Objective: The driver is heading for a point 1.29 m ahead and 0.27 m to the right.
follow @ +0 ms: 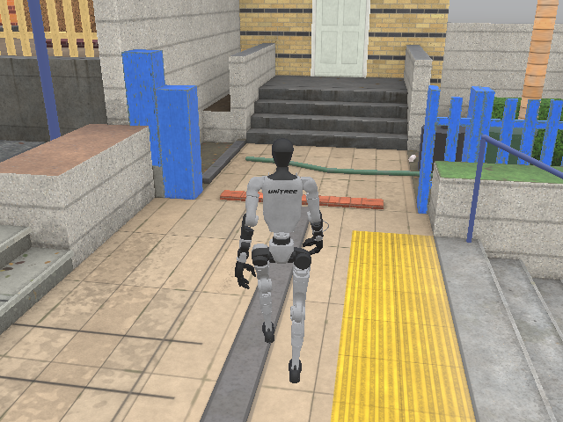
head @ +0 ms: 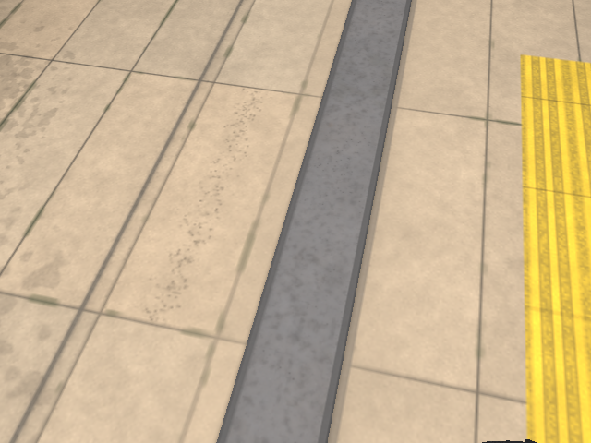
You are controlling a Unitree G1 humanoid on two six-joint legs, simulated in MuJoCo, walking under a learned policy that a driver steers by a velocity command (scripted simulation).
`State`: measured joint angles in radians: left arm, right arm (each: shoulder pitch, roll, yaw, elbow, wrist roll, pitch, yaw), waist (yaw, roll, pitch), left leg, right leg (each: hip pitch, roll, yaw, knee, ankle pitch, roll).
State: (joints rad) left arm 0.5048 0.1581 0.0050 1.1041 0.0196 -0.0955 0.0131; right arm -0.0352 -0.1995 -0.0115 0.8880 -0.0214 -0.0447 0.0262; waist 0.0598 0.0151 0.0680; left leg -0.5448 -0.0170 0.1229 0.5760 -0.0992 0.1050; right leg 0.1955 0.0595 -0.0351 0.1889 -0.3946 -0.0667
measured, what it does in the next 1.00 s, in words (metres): walks ahead: left foot, then right foot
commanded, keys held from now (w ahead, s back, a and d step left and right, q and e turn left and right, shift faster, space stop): w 1.00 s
